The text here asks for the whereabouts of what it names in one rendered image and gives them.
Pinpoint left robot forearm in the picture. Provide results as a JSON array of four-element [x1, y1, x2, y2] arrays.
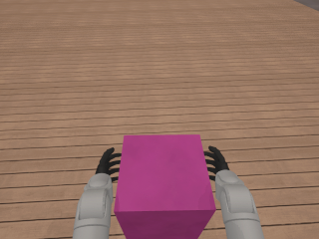
[[72, 173, 114, 239]]

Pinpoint carton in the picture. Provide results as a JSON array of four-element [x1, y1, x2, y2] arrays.
[[114, 134, 216, 239]]

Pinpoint robot left hand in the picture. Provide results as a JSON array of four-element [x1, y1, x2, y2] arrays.
[[95, 147, 122, 182]]

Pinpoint right robot forearm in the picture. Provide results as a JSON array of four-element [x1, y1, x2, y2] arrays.
[[214, 169, 265, 239]]

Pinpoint robot right hand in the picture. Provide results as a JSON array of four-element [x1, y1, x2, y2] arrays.
[[203, 145, 229, 181]]

